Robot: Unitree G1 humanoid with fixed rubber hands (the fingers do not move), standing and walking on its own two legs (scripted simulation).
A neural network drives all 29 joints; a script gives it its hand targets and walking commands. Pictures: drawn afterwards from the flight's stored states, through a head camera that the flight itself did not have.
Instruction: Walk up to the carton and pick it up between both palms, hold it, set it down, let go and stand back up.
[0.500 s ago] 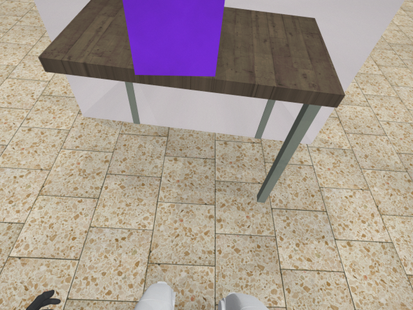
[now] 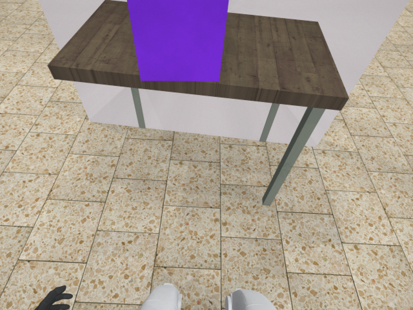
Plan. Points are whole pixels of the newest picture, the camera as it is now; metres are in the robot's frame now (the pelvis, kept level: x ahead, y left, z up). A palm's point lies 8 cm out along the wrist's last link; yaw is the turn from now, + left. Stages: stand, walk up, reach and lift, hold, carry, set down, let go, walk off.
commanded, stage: walk up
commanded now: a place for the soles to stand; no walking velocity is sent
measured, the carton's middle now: (179, 14) +0.84 +0.12 +0.15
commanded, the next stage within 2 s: none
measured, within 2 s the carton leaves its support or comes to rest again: neither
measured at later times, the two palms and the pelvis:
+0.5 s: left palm out of the picture +0.07 +0.32 -0.11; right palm out of the picture +0.07 -0.33 -0.08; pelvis +0.00 +0.00 +0.00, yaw +0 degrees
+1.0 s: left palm out of the picture +0.06 +0.31 -0.11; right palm out of the picture +0.06 -0.33 -0.08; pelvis -0.01 -0.01 +0.00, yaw +0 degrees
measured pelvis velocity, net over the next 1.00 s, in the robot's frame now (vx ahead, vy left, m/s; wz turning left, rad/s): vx -0.01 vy -0.01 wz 0.00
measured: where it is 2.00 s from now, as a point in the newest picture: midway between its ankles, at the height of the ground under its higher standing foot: outside the picture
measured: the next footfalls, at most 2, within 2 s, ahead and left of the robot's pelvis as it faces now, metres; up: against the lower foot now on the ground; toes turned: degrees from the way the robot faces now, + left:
right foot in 0.10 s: +0.03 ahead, -0.11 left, +0.00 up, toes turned -2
left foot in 0.38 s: +0.08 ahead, +0.12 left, +0.00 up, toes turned -3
